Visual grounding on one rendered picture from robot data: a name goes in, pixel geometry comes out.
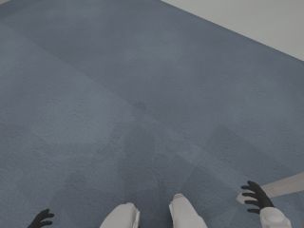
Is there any right robot hand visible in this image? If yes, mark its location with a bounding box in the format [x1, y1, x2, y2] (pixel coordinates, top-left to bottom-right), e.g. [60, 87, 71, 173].
[241, 180, 275, 214]

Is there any right robot forearm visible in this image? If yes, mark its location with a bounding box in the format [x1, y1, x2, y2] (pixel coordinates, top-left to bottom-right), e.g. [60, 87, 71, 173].
[259, 207, 292, 228]

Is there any left robot thigh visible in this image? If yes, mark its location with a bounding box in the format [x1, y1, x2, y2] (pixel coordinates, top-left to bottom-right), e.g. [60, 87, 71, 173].
[100, 204, 141, 228]

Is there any left robot hand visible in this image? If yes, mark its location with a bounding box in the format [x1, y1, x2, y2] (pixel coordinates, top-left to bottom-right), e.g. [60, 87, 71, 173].
[28, 209, 54, 228]

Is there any table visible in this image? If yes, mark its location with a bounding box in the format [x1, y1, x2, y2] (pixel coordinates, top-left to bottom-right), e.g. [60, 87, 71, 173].
[236, 172, 304, 228]

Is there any robot right shin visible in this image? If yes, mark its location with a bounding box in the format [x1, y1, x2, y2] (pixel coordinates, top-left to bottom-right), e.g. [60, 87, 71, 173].
[173, 194, 185, 200]

